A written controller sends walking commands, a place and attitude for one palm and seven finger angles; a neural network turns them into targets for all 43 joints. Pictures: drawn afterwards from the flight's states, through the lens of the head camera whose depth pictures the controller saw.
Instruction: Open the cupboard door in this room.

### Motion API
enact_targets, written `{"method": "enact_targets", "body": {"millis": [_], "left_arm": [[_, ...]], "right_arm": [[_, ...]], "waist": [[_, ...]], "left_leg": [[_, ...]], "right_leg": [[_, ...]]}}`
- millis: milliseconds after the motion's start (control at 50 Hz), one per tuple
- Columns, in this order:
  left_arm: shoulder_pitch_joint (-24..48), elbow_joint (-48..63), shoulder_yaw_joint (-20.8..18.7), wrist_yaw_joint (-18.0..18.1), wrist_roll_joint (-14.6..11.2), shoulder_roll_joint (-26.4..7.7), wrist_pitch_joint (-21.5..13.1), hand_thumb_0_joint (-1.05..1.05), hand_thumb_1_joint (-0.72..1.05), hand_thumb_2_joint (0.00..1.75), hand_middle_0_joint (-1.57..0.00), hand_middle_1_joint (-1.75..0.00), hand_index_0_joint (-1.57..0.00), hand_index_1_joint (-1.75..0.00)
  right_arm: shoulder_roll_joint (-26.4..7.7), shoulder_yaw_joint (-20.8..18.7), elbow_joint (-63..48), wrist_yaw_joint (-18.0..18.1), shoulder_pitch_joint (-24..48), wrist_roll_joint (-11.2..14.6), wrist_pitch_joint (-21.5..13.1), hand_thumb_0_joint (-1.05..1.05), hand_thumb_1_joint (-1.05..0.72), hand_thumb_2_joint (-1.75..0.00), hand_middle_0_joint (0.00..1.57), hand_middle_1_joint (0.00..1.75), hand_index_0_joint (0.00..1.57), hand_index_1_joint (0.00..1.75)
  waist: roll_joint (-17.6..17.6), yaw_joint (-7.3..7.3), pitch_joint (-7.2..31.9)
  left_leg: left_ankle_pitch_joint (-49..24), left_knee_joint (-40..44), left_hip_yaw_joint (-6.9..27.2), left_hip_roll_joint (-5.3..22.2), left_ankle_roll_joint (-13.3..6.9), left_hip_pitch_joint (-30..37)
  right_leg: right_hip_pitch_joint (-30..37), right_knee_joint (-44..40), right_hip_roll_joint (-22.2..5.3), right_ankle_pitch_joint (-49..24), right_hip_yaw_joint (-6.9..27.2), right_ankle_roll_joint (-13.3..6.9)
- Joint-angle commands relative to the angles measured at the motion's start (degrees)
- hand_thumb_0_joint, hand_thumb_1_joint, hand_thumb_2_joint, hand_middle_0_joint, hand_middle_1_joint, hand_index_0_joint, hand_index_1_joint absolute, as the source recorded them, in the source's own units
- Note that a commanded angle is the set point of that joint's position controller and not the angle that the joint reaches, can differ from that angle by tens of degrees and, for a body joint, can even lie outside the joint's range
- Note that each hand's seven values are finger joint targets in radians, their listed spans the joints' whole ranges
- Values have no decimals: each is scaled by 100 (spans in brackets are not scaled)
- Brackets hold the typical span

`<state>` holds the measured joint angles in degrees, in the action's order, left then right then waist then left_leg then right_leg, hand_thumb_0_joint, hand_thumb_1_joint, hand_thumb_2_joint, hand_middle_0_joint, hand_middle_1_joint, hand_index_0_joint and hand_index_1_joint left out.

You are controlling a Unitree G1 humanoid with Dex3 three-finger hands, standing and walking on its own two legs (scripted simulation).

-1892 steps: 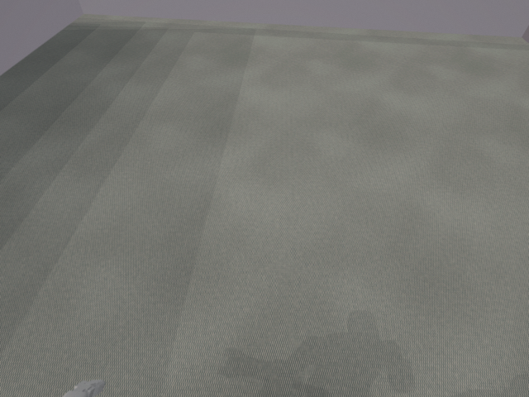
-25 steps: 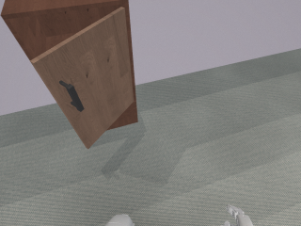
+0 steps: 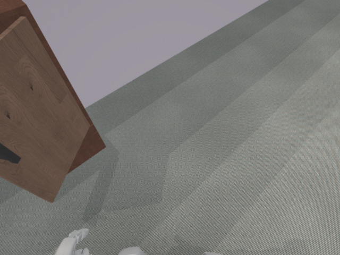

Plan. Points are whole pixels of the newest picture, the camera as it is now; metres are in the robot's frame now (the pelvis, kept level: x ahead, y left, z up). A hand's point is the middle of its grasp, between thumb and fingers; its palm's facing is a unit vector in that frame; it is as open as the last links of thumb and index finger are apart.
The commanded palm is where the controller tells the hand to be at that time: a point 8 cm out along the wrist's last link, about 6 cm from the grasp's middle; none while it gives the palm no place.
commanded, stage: walk to a spot facing it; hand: left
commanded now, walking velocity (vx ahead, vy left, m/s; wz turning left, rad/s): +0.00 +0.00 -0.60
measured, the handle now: out of the picture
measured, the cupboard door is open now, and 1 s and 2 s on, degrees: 38 38 38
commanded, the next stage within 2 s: turn to face it in 1.80 s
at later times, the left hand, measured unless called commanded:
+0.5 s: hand (103, 243) +0.16 +0.19 -0.15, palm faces -0.27 -0.94 -0.19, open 7.4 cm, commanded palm none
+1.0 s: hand (140, 216) +0.23 +0.10 -0.17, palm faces -0.49 -0.85 -0.17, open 7.4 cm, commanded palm none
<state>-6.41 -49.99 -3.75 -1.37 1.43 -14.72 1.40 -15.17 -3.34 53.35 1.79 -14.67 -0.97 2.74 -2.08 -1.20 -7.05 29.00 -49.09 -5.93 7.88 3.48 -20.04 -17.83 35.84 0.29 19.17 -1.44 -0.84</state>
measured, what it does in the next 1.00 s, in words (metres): walks ahead, turning right: left foot, then right foot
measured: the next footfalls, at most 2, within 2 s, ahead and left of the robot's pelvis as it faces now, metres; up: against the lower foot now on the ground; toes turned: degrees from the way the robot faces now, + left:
left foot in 0.28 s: +0.08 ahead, +0.13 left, +0.00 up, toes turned -7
right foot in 0.64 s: +0.01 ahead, -0.13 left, +0.00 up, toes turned -30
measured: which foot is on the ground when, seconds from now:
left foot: up 0.00-0.26, down 0.28-0.64, up 0.66-1.00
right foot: down 0.00-0.28, up 0.30-0.62, down 0.64-1.00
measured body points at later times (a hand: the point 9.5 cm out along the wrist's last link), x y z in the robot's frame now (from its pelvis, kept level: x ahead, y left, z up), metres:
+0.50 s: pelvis +0.02 +0.02 +0.02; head +0.07 +0.02 +0.47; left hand +0.17 +0.24 -0.13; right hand -0.01 -0.23 -0.12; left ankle +0.04 +0.13 -0.72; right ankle -0.05 -0.10 -0.65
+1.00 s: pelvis +0.14 -0.06 +0.01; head +0.18 -0.07 +0.46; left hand +0.26 +0.15 -0.15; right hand +0.11 -0.34 -0.11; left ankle +0.30 -0.02 -0.70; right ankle -0.02 -0.11 -0.72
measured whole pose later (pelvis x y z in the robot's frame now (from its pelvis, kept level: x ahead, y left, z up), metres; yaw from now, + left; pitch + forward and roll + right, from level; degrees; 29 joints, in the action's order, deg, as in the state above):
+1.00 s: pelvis +0.14 -0.06 +0.01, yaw -35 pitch +0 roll +0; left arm -20.2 -58.5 -3.9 -1.3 1.6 -11.1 -1.6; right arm -11.5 -3.4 50.8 -0.9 -7.5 -1.1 -1.5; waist 2.0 1.8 -3.8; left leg 13.8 -37.9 -3.6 3.7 3.4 -28.2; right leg -1.8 24.7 1.0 23.2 4.1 -0.5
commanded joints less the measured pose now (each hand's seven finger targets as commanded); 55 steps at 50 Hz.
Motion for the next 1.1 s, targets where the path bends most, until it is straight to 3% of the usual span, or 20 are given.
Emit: {"method": "enact_targets", "body": {"millis": [0, 160, 220, 260, 300, 380, 480, 540, 580, 600, 620, 640, 680, 760, 920, 960, 980, 1000, 1020, 1080], "left_arm": [[-755, 157, -317, 260, -24, -1094, -21, 0, 90, 90, -20, -30, -20, -30], [-175, 397, -328, 188, 46, -1100, 18, 0, 90, 90, -20, -30, -20, -30], [64, 456, -298, 168, -36, -876, 66, 0, 90, 90, -20, -30, -20, -30], [-196, 650, -186, 86, -89, -326, 110, 0, 90, 90, -20, -30, -20, -30], [-90, 518, -295, 16, 59, -486, 109, 0, 90, 90, -20, -30, -20, -30], [-330, 332, -237, -88, 3, -225, 137, 0, 90, 90, -20, -30, -20, -30], [294, 476, -124, -170, 11, -53, 46, 0, 90, 90, -20, -30, -20, -30], [233, 439, -119, -199, 27, -105, -15, 0, 90, 90, -20, -30, -20, -30], [-417, 192, -193, -178, 35, -203, -60, 0, 90, 90, -20, -30, -20, -30], [-1069, -25, -287, -126, 51, -548, -108, 0, 90, 90, -20, -30, -20, -30], [-1855, -259, -458, -23, 62, -1304, -183, 0, 90, 90, -20, -30, -20, -30], [-2186, -341, -450, 79, -35, -1406, -188, 0, 90, 90, -20, -30, -20, -30], [-1552, -249, -387, 156, -34, -1054, -278, 0, 90, 90, -20, -30, -20, -30], [-1078, -169, -281, 126, -6, -738, -433, 0, 90, 90, -20, -30, -20, -30], [-1109, -370, -285, 104, 1, -816, -465, 0, 90, 90, -20, -30, -20, -30], [-880, -353, -313, 110, -30, -808, -445, 0, 90, 90, -20, -30, -20, -30], [-882, -329, -289, 94, -51, -613, -431, 0, 90, 90, -20, -30, -20, -30], [-1217, -280, -242, 53, -114, -232, -396, 0, 90, 90, -20, -30, -20, -30], [-1108, -84, -166, 17, -97, -140, -430, 0, 90, 90, -20, -30, -20, -30], [-561, -97, -195, -59, 33, -129, -406, 0, 90, 90, -20, -30, -20, -30]], "right_arm": [[-444, -99, -635, 42, 459, 39, -141, 0, -90, -90, 20, 30, 20, 30], [-187, -105, -554, -34, 130, 50, -156, 0, -90, -90, 20, 30, 20, 30], [-323, -103, -369, 29, -572, 56, -290, 0, -90, -90, 20, 30, 20, 30], [-1235, -240, -469, 85, -735, -85, -363, 0, -90, -90, 20, 30, 20, 30], [-1037, -169, -557, 112, -304, -131, -390, 0, -90, -90, 20, 30, 20, 30], [-560, -47, -567, 111, -30, -103, -422, 0, -90, -90, 20, 30, 20, 30], [-657, -157, -237, 38, -734, -124, -432, 0, -90, -90, 20, 30, 20, 30], [-803, -203, -198, -34, -645, -129, -415, 0, -90, -90, 20, 30, 20, 30], [-786, -198, -246, -59, -371, -114, -397, 0, -90, -90, 20, 30, 20, 30], [-648, -168, -329, -102, -212, -56, -412, 0, -90, -90, 20, 30, 20, 30], [-174, -46, -668, -168, 321, 34, -419, 0, -90, -90, 20, 30, 20, 30], [-381, -35, -985, -164, 991, -46, -402, 0, -90, -90, 20, 30, 20, 30], [-398, -114, -817, -167, 978, -24, -443, 0, -90, -90, 20, 30, 20, 30], [-138, -121, -525, -243, 612, -53, -405, 0, -90, -90, 20, 30, 20, 30], [-100, -107, -717, -275, 937, 2, -567, 0, -90, -90, 20, 30, 20, 30], [-273, -145, -449, -201, 140, -12, -638, 0, -90, -90, 20, 30, 20, 30], [-571, -209, -168, -116, -652, -45, -673, 0, -90, -90, 20, 30, 20, 30], [-1295, -381, 8, -50, -1523, -192, -725, 0, -90, -90, 20, 30, 20, 30], [-1416, -326, 57, -15, -1950, -198, -668, 0, -90, -90, 20, 30, 20, 30], [-598, -122, -227, -49, -609, -145, -667, 0, -90, -90, 20, 30, 20, 30]], "waist": [[1452, 414, 1086], [1129, 107, 717], [911, -268, 903], [-1784, -198, 916], [-852, -13, 669], [-816, 144, 789], [-859, -285, 814], [-1006, -244, 698], [-590, 148, 798], [206, 499, 948], [2438, 974, 983], [1863, 1151, 610], [1459, 733, 392], [1008, 256, 431], [1011, 186, 233], [704, -240, 491], [200, -541, 891], [-1524, -793, 1620], [-1798, -786, 1789], [-982, -216, 401]], "left_leg": [[52, -1810, 662, -178, 88, -1574], [-498, 384, 351, -638, 44, -95], [-1456, 2224, 449, -567, -48, 1259], [-1492, 3645, 3161, 1947, -1074, 1587], [-1391, 3666, 2710, 1735, -1168, 660], [-3227, 3129, 720, 907, -879, 1245], [-2315, 3122, 382, 1156, -971, 1713], [-1232, 3050, 224, 1316, -893, 1320], [-614, 2287, -119, 1097, -606, 573], [-288, 1314, -560, 740, -348, -434], [1054, -559, -1065, -187, -9, -2144], [1088, -1449, -59, -280, -5, -2788], [-33, -1778, 538, 13, -5, -2815], [-987, -868, 317, -133, 130, -1770], [-1494, 968, 209, -445, -19, -715], [-1824, 1813, 90, -634, -85, 733], [-1698, 2058, 304, -432, -176, 2040], [-829, 2494, 2463, 1249, -706, 3207], [-133, 3443, 3928, 2181, -1208, 3197], [468, 3867, 2755, 1717, -1046, 929]], "right_leg": [[1744, -1044, -1572, -4136, 1869, -1162], [139, -1439, -1099, -1709, 2153, -965], [-570, -858, -696, -1256, 2009, -481], [-1760, 1559, 469, 1637, 441, 205], [-1550, 3095, 74, 1164, 662, 266], [-1525, 2914, -172, 346, 149, 429], [-1181, 1173, -251, 583, -303, 295], [-553, 280, -149, 763, -570, 155], [704, -668, 41, 135, -756, 13], [1951, -1226, -337, 438, -127, -223], [2934, -2030, -1918, 857, 2479, -941], [2583, -2330, -2445, 288, 3448, -1439], [2125, -2221, -2017, 262, 2906, -1402], [1299, -2129, -1359, -1278, 1517, -1107], [1042, -1949, -1254, -1552, 1536, -958], [553, -1292, -963, -1781, 1273, -744], [-22, -230, -626, -1831, 1087, -551], [-1167, 1686, 207, 106, 367, -208], [-1832, 3303, 456, 1528, 372, -171], [-2158, 4359, -429, 278, 460, -178]]}}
